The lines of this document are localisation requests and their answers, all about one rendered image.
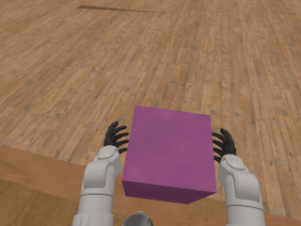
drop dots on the carton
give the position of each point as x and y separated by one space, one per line
170 156

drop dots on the left robot forearm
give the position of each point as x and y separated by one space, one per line
98 188

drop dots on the right robot forearm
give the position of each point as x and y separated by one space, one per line
242 192

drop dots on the left robot thigh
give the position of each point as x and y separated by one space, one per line
137 220

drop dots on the left robot shin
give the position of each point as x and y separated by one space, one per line
141 213

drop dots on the robot right hand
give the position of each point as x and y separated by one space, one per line
227 146

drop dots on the robot left hand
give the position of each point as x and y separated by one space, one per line
111 137

